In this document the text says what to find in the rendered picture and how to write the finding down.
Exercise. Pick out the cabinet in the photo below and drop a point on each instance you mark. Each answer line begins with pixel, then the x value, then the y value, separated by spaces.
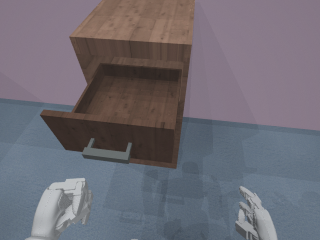
pixel 149 33

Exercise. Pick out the right robot hand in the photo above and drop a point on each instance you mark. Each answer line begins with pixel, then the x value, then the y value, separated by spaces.
pixel 260 225

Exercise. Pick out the drawer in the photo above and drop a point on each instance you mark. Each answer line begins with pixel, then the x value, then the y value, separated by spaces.
pixel 123 104

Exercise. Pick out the left robot hand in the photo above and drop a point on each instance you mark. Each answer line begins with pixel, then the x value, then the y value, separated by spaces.
pixel 72 197

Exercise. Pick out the handle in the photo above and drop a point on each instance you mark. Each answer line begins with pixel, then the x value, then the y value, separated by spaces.
pixel 107 155

